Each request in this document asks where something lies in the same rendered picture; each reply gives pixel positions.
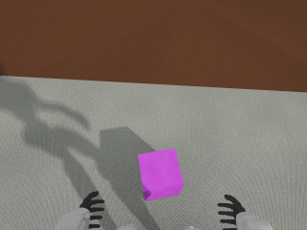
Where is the right robot hand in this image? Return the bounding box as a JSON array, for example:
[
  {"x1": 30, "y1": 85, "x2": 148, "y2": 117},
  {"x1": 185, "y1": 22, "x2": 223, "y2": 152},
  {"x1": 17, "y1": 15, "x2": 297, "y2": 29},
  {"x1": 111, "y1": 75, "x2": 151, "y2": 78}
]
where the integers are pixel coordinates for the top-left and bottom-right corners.
[{"x1": 217, "y1": 195, "x2": 246, "y2": 230}]

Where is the carton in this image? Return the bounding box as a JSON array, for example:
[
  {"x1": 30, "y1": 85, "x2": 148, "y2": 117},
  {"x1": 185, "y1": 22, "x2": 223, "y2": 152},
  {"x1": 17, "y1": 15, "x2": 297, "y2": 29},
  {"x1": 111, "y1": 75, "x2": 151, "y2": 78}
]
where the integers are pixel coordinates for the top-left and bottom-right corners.
[{"x1": 138, "y1": 149, "x2": 184, "y2": 201}]

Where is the right robot forearm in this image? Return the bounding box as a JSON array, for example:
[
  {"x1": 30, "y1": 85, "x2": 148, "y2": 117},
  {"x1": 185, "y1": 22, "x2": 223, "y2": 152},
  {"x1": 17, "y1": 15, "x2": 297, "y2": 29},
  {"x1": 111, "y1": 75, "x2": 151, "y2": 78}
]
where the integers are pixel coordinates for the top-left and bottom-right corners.
[{"x1": 236, "y1": 212, "x2": 273, "y2": 230}]

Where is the left robot forearm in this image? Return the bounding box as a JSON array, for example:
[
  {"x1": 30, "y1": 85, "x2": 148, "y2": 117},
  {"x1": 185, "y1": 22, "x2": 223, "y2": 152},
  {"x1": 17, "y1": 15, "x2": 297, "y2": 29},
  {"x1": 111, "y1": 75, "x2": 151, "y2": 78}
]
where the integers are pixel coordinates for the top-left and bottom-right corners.
[{"x1": 54, "y1": 207, "x2": 90, "y2": 230}]

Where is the left robot hand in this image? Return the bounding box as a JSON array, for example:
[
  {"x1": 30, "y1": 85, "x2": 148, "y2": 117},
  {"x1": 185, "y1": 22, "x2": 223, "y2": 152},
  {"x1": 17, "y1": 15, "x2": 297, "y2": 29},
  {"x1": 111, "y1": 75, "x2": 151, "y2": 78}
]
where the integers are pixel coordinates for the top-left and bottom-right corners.
[{"x1": 80, "y1": 191, "x2": 105, "y2": 229}]

